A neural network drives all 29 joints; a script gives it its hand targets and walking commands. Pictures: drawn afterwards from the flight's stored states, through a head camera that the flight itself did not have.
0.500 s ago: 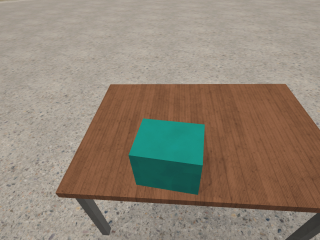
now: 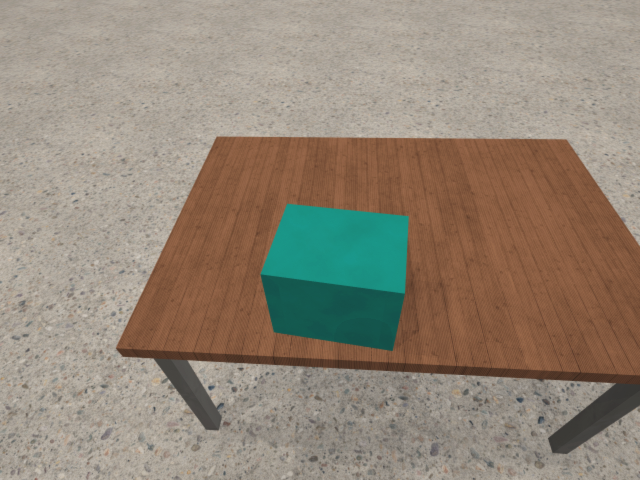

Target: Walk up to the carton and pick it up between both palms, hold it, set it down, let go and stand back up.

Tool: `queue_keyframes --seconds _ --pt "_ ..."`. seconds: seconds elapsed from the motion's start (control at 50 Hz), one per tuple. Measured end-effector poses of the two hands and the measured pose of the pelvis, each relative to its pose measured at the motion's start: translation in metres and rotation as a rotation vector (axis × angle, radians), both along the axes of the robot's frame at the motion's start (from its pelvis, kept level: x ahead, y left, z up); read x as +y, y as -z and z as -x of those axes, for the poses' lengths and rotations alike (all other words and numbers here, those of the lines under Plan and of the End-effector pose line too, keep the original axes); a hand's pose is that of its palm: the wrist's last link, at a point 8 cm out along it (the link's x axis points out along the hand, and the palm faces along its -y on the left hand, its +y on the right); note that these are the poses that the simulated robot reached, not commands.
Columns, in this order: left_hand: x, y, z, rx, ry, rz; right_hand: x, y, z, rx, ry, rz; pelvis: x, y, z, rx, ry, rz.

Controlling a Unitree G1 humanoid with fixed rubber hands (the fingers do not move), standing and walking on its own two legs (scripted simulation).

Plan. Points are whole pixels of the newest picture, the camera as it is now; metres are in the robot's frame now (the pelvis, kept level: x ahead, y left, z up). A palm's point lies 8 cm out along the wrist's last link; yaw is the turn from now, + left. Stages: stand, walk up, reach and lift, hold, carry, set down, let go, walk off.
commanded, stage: stand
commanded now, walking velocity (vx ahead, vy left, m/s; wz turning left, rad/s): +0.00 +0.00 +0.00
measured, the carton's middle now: (339, 276) +0.50 +0.00 -0.11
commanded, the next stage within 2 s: none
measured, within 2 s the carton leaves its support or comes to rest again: neither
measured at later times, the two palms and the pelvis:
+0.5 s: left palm out of the picture +0.06 +0.29 -0.12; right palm out of the picture +0.09 -0.27 -0.13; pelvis +0.02 +0.01 +0.00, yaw +0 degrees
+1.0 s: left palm out of the picture +0.14 +0.29 -0.11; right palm out of the picture +0.14 -0.28 -0.12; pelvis +0.07 +0.01 +0.01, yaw +1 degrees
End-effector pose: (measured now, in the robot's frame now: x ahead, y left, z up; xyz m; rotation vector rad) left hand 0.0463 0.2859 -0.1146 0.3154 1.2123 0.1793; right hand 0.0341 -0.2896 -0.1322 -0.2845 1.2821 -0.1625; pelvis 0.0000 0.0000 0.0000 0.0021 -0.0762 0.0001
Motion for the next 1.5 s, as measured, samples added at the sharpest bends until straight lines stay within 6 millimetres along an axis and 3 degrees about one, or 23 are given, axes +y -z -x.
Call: queue_keyframes --seconds 0.16,0.36,0.84,1.06,1.5 --pt "0.005 0.004 0.009 0.037 -0.011 0.003 0.001 -0.002 -0.005 -0.002 0.005 0.010 0.004 0.001 0.001 0.007 -0.001 0.001" --pt "0.006 0.007 0.003 0.056 -0.023 0.009 0.012 -0.001 -0.031 -0.029 -0.002 -0.005 0.007 0.001 -0.009 0.011 -0.003 -0.002" --pt "0.004 -0.003 -0.077 -0.015 -0.016 0.006 0.014 -0.010 -0.101 -0.077 -0.007 0.000 0.008 -0.006 -0.055 0.022 -0.013 0.000" --pt "0.003 -0.005 -0.096 -0.025 -0.027 0.004 0.011 -0.011 -0.112 -0.064 0.000 0.008 0.006 -0.007 -0.069 0.024 -0.017 0.001" --pt "-0.002 -0.002 -0.097 -0.016 -0.054 0.016 0.011 -0.012 -0.121 -0.067 -0.004 0.012 0.003 -0.008 -0.078 0.016 -0.019 0.001"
